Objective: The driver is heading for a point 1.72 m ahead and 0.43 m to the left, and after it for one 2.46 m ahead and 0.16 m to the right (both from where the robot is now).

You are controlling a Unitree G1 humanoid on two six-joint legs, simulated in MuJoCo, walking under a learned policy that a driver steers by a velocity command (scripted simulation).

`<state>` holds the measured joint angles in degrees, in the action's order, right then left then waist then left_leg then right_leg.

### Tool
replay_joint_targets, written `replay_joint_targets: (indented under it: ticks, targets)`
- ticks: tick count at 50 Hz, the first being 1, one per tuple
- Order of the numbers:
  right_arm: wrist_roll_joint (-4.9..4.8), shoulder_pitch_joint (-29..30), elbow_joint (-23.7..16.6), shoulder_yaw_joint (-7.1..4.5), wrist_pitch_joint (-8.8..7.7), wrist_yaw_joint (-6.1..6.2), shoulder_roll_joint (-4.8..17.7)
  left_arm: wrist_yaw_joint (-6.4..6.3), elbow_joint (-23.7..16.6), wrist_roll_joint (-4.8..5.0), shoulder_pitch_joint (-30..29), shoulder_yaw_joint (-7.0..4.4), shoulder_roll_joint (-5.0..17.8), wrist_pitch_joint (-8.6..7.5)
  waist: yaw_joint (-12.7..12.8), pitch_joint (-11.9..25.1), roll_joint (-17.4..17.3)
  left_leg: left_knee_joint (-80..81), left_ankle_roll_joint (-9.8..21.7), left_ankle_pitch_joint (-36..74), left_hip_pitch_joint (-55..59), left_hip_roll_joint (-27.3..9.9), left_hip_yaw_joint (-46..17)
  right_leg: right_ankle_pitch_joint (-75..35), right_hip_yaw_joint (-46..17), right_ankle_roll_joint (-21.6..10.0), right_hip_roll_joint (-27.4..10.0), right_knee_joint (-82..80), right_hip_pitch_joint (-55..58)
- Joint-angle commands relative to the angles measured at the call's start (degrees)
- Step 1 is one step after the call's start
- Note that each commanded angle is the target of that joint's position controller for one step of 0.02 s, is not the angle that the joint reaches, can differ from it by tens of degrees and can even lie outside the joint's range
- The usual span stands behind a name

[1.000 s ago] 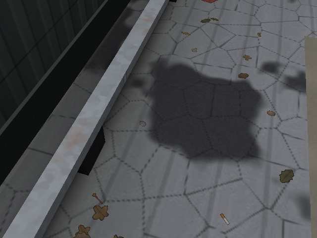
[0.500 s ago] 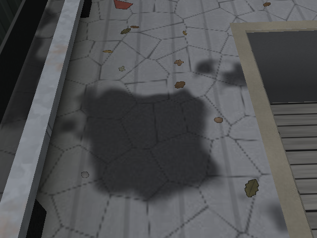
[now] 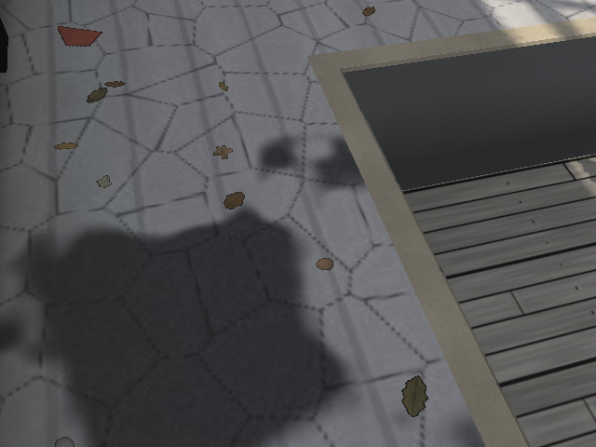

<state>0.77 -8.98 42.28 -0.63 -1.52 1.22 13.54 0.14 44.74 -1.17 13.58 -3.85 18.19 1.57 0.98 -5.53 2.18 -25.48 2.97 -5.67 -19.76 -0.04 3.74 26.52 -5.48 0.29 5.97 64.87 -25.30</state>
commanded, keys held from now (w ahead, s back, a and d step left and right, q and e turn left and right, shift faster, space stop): no key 1.00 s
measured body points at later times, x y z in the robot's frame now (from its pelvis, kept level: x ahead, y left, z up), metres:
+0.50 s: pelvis +0.01 -0.02 +0.01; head +0.01 -0.03 +0.46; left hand +0.13 +0.22 -0.12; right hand +0.05 -0.28 -0.14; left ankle +0.03 +0.11 -0.74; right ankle +0.01 -0.11 -0.74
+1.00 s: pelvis +0.01 -0.01 +0.01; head +0.01 -0.01 +0.46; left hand +0.03 +0.24 -0.14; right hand +0.02 -0.25 -0.15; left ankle +0.03 +0.11 -0.74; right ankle +0.01 -0.11 -0.74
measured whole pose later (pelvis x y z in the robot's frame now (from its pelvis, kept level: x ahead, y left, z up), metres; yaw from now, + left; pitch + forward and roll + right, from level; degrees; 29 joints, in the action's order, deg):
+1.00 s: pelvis +0.01 -0.01 +0.01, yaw -1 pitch -2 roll +0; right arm 0.4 -14.9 61.6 -0.1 1.1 1.5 10.9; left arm -1.9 62.4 -0.7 15.4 -1.0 12.0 0.1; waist 0.0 -1.7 -0.4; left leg -23.3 -0.4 -11.1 -10.3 -0.9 0.2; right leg 11.3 -1.3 -2.1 3.0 22.0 -8.8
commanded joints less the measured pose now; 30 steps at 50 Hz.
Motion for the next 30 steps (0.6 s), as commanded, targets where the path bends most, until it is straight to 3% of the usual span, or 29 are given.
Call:
replay_joint_targets:
  ticks: [1,6,9,10,11,12,13,14,15,16,18,20,21,22,23,24,30]
  targets:
    - [0.17,-2.0,-1.3,-1.88,-0.42,-0.21,7.4,0.45,-0.5,-0.07,9.2,0.14,1.3,1.01,2.1,11.5,-9.3,7.9,10.1,28.7,6.0,-13.6,-9.2,-2.1,0.7,0.3,-1.4,-4.1,4.4]
    - [0.55,-2.9,0.0,-2.45,1.76,-0.91,8.8,0.65,-1.4,-0.28,3.1,1.71,0.9,1.93,-0.5,9.6,-12.3,10.7,8.8,-0.7,1.4,-12.1,-9.3,-3.7,5.0,-1.3,-3.4,-21.1,11.3]
    - [-0.12,-3.4,0.7,-2.58,3.32,-1.09,9.4,0.38,-0.1,-0.78,4.8,2.17,0.5,1.28,1.0,7.0,-9.4,8.6,5.7,-10.7,-4.3,-11.6,-10.2,-9.8,6.9,-3.7,-3.2,-36.3,20.2]
    - [0.23,-5.3,1.3,-2.42,3.39,-1.28,8.4,0.20,-0.4,-1.09,4.0,2.32,1.3,0.84,1.0,5.2,-5.9,6.7,2.4,-12.8,-6.8,-10.6,-9.6,-11.7,2.8,-5.0,-5.5,-43.2,21.9]
    - [0.36,-7.8,0.7,-1.65,3.24,-1.80,4.7,-0.25,-1.3,-1.99,3.4,2.19,4.2,0.21,-0.8,6.6,5.9,-4.2,-1.2,-17.7,-8.7,-5.7,-4.5,-8.1,-12.8,-7.0,-17.8,-51.4,22.7]
    - [-0.78,-6.5,0.0,-1.47,3.61,-1.29,4.1,-0.60,-1.9,-1.11,-1.0,1.59,6.8,0.06,-1.0,3.7,13.7,-6.1,-2.6,-21.5,-2.5,-0.1,-1.5,-4.9,-19.5,-11.9,-24.6,-55.8,6.0]
    - [-1.17,-4.6,1.0,-2.06,4.18,-1.17,6.2,-0.74,-2.1,-1.54,-4.4,2.47,3.4,-0.61,-1.6,0.8,8.0,-10.3,-2.7,-17.2,3.7,-1.9,-4.8,-3.8,-15.7,-11.7,-21.4,-56.0,1.2]
    - [-1.23,-5.0,1.5,-2.10,4.23,-1.32,5.5,-0.98,-1.6,-1.32,-6.7,2.98,2.2,-1.21,-3.3,1.3,7.2,-9.4,-2.3,-14.1,5.0,-0.9,-4.4,-5.9,-12.0,-10.2,-18.7,-54.9,1.8]
    - [-1.06,-6.2,2.8,-2.10,4.05,-1.26,5.3,-1.29,-1.0,-1.22,-6.8,3.20,1.7,-1.59,-3.7,2.1,6.2,-9.0,-2.4,-12.3,5.7,-0.6,-3.9,-10.8,-9.1,-9.0,-16.4,-53.5,4.5]
    - [-0.46,-7.3,3.6,-2.19,3.86,-1.10,5.3,-1.67,-0.5,-0.50,-6.3,3.18,1.9,-2.02,-3.9,3.2,6.2,-7.4,-2.4,-10.6,6.0,-0.6,-3.5,-17.2,-7.1,-8.3,-15.2,-51.1,7.7]
    - [-0.27,-8.9,5.1,-1.50,3.25,-0.83,3.9,-1.72,0.9,0.24,-4.0,3.24,1.5,-2.51,-3.6,6.3,3.8,-1.1,-3.0,-6.0,9.1,-1.2,-3.5,-28.3,-5.1,-7.7,-14.5,-46.9,12.8]
    - [-0.35,-9.3,6.1,-1.42,2.65,-0.55,5.0,-1.65,2.0,0.42,-2.4,3.04,1.4,-2.60,-2.7,7.4,2.6,3.3,-3.5,0.6,12.9,-4.2,-5.7,-24.2,-5.5,-5.8,-12.8,-45.5,13.9]
    - [-0.22,-9.1,6.5,-1.60,2.47,-0.43,6.5,-1.48,2.7,0.16,0.0,2.74,1.5,-2.60,-0.7,6.3,1.0,2.9,-3.5,3.5,14.0,-6.0,-7.2,-22.9,-5.7,-5.3,-11.3,-45.6,12.4]
    - [-1.16,-7.5,7.2,-2.01,2.59,-0.59,7.1,-1.43,3.9,0.46,0.8,2.77,0.5,-2.33,-0.3,3.9,-3.0,3.0,-3.2,0.4,8.8,-5.1,-7.2,-21.4,-3.6,-5.0,-9.4,-46.6,13.8]
    - [-0.95,-8.0,7.7,-1.57,2.52,-0.91,5.2,-1.56,4.7,0.38,0.0,2.54,1.4,-2.03,-1.4,3.4,-2.4,4.7,-3.2,-2.0,6.9,-4.7,-7.2,-20.0,-3.1,-5.0,-9.5,-45.7,15.6]
    - [-0.66,-8.0,8.3,-1.39,2.46,-0.96,4.8,-1.60,4.9,0.37,-0.6,2.35,1.4,-1.85,-1.4,3.3,-3.2,5.3,-3.2,-2.6,6.4,-4.7,-7.2,-19.3,-3.0,-5.1,-9.6,-45.5,16.1]
    - [-0.47,-7.5,11.2,-1.23,2.31,-0.41,4.5,-1.71,8.2,0.33,-0.8,1.97,1.0,-2.01,-1.5,3.1,-3.0,6.1,-2.7,-3.8,8.2,-4.9,-7.6,-16.9,-3.3,-5.1,-9.7,-47.0,14.7]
